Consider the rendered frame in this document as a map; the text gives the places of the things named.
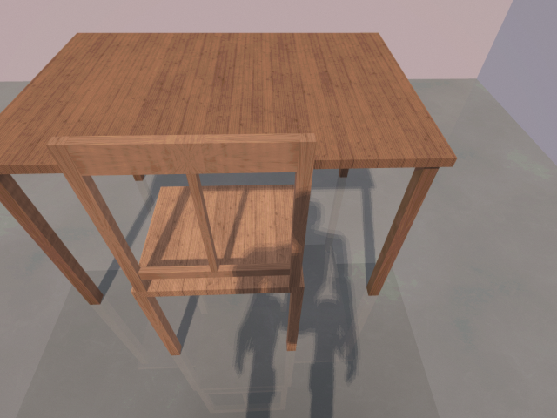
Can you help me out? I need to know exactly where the table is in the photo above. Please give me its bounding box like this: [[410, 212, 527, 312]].
[[0, 33, 457, 305]]

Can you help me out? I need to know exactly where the chair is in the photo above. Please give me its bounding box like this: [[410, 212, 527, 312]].
[[46, 133, 317, 355]]

